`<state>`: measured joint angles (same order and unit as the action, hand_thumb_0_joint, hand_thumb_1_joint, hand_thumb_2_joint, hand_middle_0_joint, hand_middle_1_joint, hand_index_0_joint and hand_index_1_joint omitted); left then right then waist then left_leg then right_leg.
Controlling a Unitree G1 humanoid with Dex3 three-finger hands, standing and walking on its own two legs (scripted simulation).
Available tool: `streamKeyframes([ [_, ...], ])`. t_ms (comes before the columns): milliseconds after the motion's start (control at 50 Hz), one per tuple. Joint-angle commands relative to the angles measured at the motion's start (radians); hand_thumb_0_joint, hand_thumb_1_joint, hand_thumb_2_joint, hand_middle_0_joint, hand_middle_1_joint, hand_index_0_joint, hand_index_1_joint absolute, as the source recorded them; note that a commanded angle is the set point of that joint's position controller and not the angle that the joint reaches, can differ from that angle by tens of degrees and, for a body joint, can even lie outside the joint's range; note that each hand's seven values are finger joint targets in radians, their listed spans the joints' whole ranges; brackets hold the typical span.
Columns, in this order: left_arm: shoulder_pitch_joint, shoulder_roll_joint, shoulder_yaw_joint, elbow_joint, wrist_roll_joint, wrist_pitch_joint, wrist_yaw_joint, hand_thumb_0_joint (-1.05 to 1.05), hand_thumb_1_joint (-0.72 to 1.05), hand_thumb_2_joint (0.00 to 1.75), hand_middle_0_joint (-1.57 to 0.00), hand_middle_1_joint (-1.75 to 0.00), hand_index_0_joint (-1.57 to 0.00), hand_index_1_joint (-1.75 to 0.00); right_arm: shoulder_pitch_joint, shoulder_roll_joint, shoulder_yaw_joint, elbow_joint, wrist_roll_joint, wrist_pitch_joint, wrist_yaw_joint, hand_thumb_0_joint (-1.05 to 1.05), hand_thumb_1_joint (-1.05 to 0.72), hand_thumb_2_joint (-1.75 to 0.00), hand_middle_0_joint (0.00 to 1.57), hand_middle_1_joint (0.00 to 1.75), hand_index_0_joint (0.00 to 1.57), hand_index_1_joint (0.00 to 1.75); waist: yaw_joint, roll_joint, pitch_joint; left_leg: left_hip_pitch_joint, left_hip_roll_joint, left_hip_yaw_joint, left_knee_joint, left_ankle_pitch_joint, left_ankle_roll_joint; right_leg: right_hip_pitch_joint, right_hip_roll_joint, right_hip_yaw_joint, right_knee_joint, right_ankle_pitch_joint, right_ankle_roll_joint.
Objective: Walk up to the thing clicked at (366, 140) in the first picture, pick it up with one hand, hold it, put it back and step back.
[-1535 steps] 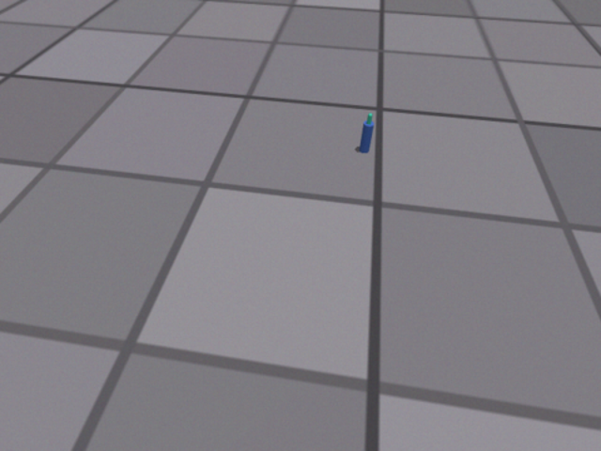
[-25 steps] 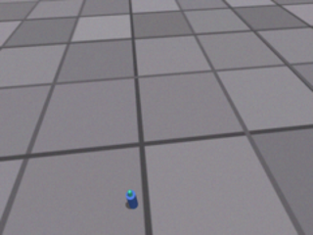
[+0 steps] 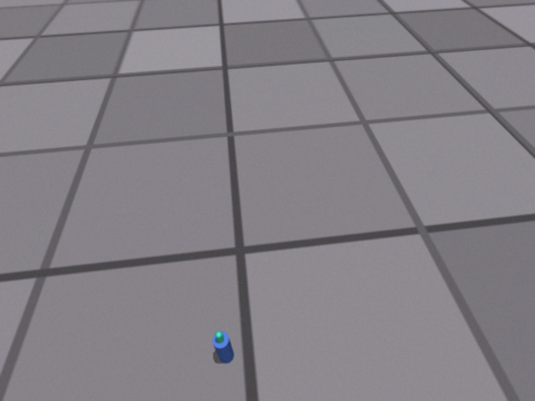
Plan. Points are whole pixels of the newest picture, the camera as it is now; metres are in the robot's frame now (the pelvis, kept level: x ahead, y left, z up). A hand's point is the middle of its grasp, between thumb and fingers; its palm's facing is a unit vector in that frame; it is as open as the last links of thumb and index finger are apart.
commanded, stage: stand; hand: left
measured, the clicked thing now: (222, 345) +0.40 +0.17 -0.67
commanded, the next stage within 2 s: step back in 0.44 s
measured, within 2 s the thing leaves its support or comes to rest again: neither
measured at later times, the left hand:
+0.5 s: hand out of the picture +0.08 +0.25 -0.16, palm faces +0.00 -0.94 -0.34, open 7.3 cm
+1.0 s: hand out of the picture +0.06 +0.30 -0.18, palm faces -0.08 -0.93 -0.35, open 7.3 cm
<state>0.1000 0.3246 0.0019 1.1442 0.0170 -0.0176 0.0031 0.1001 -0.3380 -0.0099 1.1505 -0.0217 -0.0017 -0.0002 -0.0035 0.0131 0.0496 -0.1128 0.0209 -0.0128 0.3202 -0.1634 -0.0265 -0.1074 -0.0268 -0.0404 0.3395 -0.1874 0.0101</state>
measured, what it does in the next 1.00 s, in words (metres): steps on the spot: left foot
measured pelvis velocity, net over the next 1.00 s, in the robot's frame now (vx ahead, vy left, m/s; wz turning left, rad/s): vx -0.07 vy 0.06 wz -0.02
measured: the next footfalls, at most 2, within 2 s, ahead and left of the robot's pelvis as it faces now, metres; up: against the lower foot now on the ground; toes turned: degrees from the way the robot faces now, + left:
left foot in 0.70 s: -0.02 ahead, +0.13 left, +0.00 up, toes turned -1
right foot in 1.10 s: -0.06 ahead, -0.05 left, +0.00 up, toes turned +1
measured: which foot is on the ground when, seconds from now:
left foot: down 0.00-0.54, up 0.56-0.68, down 0.70-1.00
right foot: down 0.00-0.72, up 0.74-1.00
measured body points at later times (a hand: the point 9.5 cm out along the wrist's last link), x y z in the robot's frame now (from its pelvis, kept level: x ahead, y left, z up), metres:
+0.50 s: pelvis +0.00 -0.01 +0.00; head +0.02 -0.01 +0.45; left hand +0.08 +0.29 -0.13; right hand +0.08 -0.31 -0.14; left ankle +0.01 +0.14 -0.75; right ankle +0.00 -0.12 -0.75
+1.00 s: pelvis -0.07 +0.06 -0.02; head +0.01 +0.07 +0.42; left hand +0.07 +0.35 -0.16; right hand -0.01 -0.26 -0.14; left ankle -0.06 +0.13 -0.75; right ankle -0.09 -0.07 -0.71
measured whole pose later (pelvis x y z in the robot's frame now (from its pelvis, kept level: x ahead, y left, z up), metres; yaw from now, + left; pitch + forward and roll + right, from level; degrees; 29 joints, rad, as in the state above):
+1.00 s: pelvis -0.07 +0.06 -0.02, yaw -1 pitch -1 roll +0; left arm 0.05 0.37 0.05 0.91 0.01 0.06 0.02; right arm 0.14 -0.34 -0.05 0.91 -0.03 0.03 -0.03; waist -0.04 -0.04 0.21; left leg -0.28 -0.05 0.04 0.58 -0.29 0.07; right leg -0.39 0.07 0.12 0.94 -0.47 0.00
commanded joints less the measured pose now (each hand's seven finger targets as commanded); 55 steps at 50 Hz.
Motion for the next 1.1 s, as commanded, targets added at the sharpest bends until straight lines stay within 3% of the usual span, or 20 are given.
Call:
streamKeyframes([
  [0,-0.037,0.213,0.044,-0.055,-0.003,-0.018,0.016,0.00,0.90,0.90,-0.20,-0.30,-0.20,-0.30,-0.032,-0.198,-0.039,-0.054,0.005,-0.023,-0.014,0.00,-0.90,-0.90,0.20,0.30,0.20,0.30,0.002,-0.004,-0.083,0.014,0.101,-0.067,-0.043,0.137,0.034,0.032,-0.115,0.095,-0.059,0.162,-0.018],
  [400,-0.024,0.215,0.043,-0.056,-0.002,-0.016,0.013,0.00,0.90,0.90,-0.20,-0.30,-0.20,-0.30,-0.025,-0.202,-0.034,-0.055,0.008,-0.020,-0.013,0.00,-0.90,-0.90,0.20,0.30,0.20,0.30,0.003,-0.021,-0.055,0.019,0.109,-0.071,-0.053,0.127,0.028,0.011,-0.105,0.087,-0.072,0.130,-0.020],
  [420,-0.028,0.298,0.099,-0.075,-0.027,-0.005,0.015,0.00,0.90,0.90,-0.20,-0.30,-0.20,-0.30,-0.059,-0.252,-0.052,-0.086,0.019,-0.004,-0.006,0.00,-0.90,-0.90,0.20,0.30,0.20,0.30,0.003,-0.033,0.048,-0.074,0.082,-0.069,0.082,0.256,0.057,-0.055,-0.105,0.116,0.001,0.307,-0.037],
  [480,-0.017,0.308,0.112,-0.118,-0.025,0.004,0.021,0.00,0.90,0.90,-0.20,-0.30,-0.20,-0.30,-0.017,-0.223,-0.056,-0.120,0.032,0.011,-0.004,0.00,-0.90,-0.90,0.20,0.30,0.20,0.30,-0.011,-0.073,-0.024,-0.086,0.016,-0.013,0.233,0.169,0.053,-0.055,-0.179,0.170,0.002,0.378,-0.115],
  [500,-0.041,0.315,0.118,-0.139,-0.022,0.007,0.020,0.00,0.90,0.90,-0.20,-0.30,-0.20,-0.30,0.008,-0.215,-0.059,-0.126,0.032,0.017,-0.003,0.00,-0.90,-0.90,0.20,0.30,0.20,0.30,-0.018,-0.106,-0.050,-0.090,-0.013,0.004,0.309,0.074,0.047,-0.067,-0.221,0.201,-0.004,0.389,-0.157],
  [540,-0.109,0.317,0.124,-0.194,-0.005,0.012,0.021,0.00,0.90,0.90,-0.20,-0.30,-0.20,-0.30,0.049,-0.215,-0.074,-0.144,0.025,0.033,0.001,0.00,-0.90,-0.90,0.20,0.30,0.20,0.30,-0.033,-0.176,-0.094,-0.106,-0.048,-0.007,0.472,-0.259,0.057,-0.110,-0.302,0.249,0.007,0.380,-0.234],
  [580,-0.140,0.318,0.126,-0.233,0.009,0.019,0.020,0.00,0.90,0.90,-0.20,-0.30,-0.20,-0.30,0.090,-0.222,-0.082,-0.167,0.022,0.045,0.007,0.00,-0.90,-0.90,0.20,0.30,0.20,0.30,-0.044,-0.208,-0.108,-0.129,-0.033,-0.046,0.557,-0.347,0.076,-0.148,-0.330,0.239,0.048,0.368,-0.259],
  [640,-0.152,0.278,0.113,-0.266,0.006,0.031,0.020,0.00,0.90,0.90,-0.20,-0.30,-0.20,-0.30,0.108,-0.218,-0.085,-0.186,0.023,0.036,0.006,0.00,-0.90,-0.90,0.20,0.30,0.20,0.30,-0.041,-0.181,-0.109,-0.152,-0.024,-0.023,0.361,-0.176,0.077,-0.094,-0.240,0.159,0.172,0.358,-0.182],
  [660,-0.138,0.278,0.109,-0.276,0.001,0.040,0.019,0.00,0.90,0.90,-0.20,-0.30,-0.20,-0.30,0.115,-0.223,-0.087,-0.194,0.016,0.028,0.002,0.00,-0.90,-0.90,0.20,0.30,0.20,0.30,-0.044,-0.133,-0.102,-0.144,0.001,-0.028,0.203,0.067,0.073,-0.082,-0.195,0.132,0.242,0.321,-0.137],
  [680,-0.125,0.246,0.104,-0.283,-0.014,0.050,0.017,0.00,0.90,0.90,-0.20,-0.30,-0.20,-0.30,0.088,-0.255,-0.094,-0.202,0.002,0.021,-0.004,0.00,-0.90,-0.90,0.20,0.30,0.20,0.30,-0.027,0.014,-0.088,-0.126,0.083,-0.126,0.116,0.315,0.082,-0.125,-0.093,0.071,0.360,0.221,-0.090],
  [700,-0.119,0.214,0.099,-0.297,-0.025,0.056,0.020,0.00,0.90,0.90,-0.20,-0.30,-0.20,-0.30,0.078,-0.312,-0.108,-0.214,-0.007,0.015,-0.007,0.00,-0.90,-0.90,0.20,0.30,0.20,0.30,-0.022,0.141,-0.091,-0.054,0.182,-0.282,0.084,0.544,0.125,-0.228,0.043,0.055,0.485,0.012,-0.055],
  [720,-0.108,0.194,0.097,-0.297,-0.023,0.067,0.028,0.00,0.90,0.90,-0.20,-0.30,-0.20,-0.30,0.101,-0.327,-0.113,-0.219,-0.018,0.010,-0.011,0.00,-0.90,-0.90,0.20,0.30,0.20,0.30,-0.023,0.143,-0.083,0.016,0.225,-0.342,0.087,0.638,0.149,-0.343,0.117,0.138,0.562,-0.389,-0.051],
  [740,-0.080,0.196,0.094,-0.299,-0.017,0.070,0.034,0.00,0.90,0.90,-0.20,-0.30,-0.20,-0.30,0.093,-0.345,-0.115,-0.232,-0.012,0.008,-0.016,0.00,-0.90,-0.90,0.20,0.30,0.20,0.30,-0.024,0.143,-0.096,0.041,0.259,-0.343,0.122,0.741,0.176,-0.369,0.119,0.185,0.649,-0.449,-0.050],
  [780,-0.078,0.215,0.098,-0.288,-0.012,0.071,0.044,0.00,0.90,0.90,-0.20,-0.30,-0.20,-0.30,0.045,-0.340,-0.117,-0.267,-0.006,0.010,-0.027,0.00,-0.90,-0.90,0.20,0.30,0.20,0.30,-0.032,0.179,-0.118,0.010,0.245,-0.327,0.100,0.642,0.143,-0.371,0.123,0.247,0.718,-0.406,-0.052],
  [820,-0.032,0.227,0.100,-0.284,-0.024,0.073,0.040,0.00,0.90,0.90,-0.20,-0.30,-0.20,-0.30,0.001,-0.281,-0.104,-0.286,-0.013,0.008,-0.038,0.00,-0.90,-0.90,0.20,0.30,0.20,0.30,0.011,0.162,-0.140,0.102,0.152,-0.195,0.164,0.656,0.100,-0.414,0.114,0.232,0.739,-0.288,-0.045],
  [840,-0.010,0.229,0.100,-0.286,-0.020,0.073,0.042,0.00,0.90,0.90,-0.20,-0.30,-0.20,-0.30,0.001,-0.267,-0.103,-0.294,-0.010,0.008,-0.042,0.00,-0.90,-0.90,0.20,0.30,0.20,0.30,0.021,0.162,-0.149,0.141,0.165,-0.199,0.171,0.627,0.125,-0.424,0.109,0.223,0.743,-0.268,-0.039],
  [940,-0.043,0.230,0.103,-0.319,-0.005,0.056,0.037,0.00,0.90,0.90,-0.20,-0.30,-0.20,-0.30,0.087,-0.261,-0.112,-0.304,-0.002,0.012,-0.050,0.00,-0.90,-0.90,0.20,0.30,0.20,0.30,-0.044,0.109,-0.108,0.175,0.199,-0.220,0.189,0.611,0.186,-0.390,0.079,0.165,0.567,-0.292,0.001],
  [1020,-0.005,0.221,0.111,-0.317,0.002,0.044,0.027,0.00,0.90,0.90,-0.20,-0.30,-0.20,-0.30,0.060,-0.273,-0.112,-0.322,0.005,0.017,-0.043,0.00,-0.90,-0.90,0.20,0.30,0.20,0.30,-0.033,0.109,-0.101,0.069,0.203,-0.216,0.198,0.442,0.210,-0.249,0.050,0.099,0.359,-0.250,-0.026],
  [1040,0.030,0.209,0.112,-0.304,0.005,0.040,0.025,0.00,0.90,0.90,-0.20,-0.30,-0.20,-0.30,0.038,-0.272,-0.109,-0.322,0.007,0.019,-0.041,0.00,-0.90,-0.90,0.20,0.30,0.20,0.30,-0.015,0.106,-0.113,0.041,0.208,-0.222,0.216,0.393,0.214,-0.195,0.046,0.089,0.273,-0.193,-0.036],
  [1080,0.090,0.208,0.116,-0.287,0.012,0.028,0.025,0.00,0.90,0.90,-0.20,-0.30,-0.20,-0.30,0.004,-0.266,-0.103,-0.333,0.018,0.022,-0.034,0.00,-0.90,-0.90,0.20,0.30,0.20,0.30,0.018,0.045,-0.144,-0.024,0.166,-0.176,0.286,0.301,0.171,-0.069,0.034,0.099,0.093,0.056,-0.059],
])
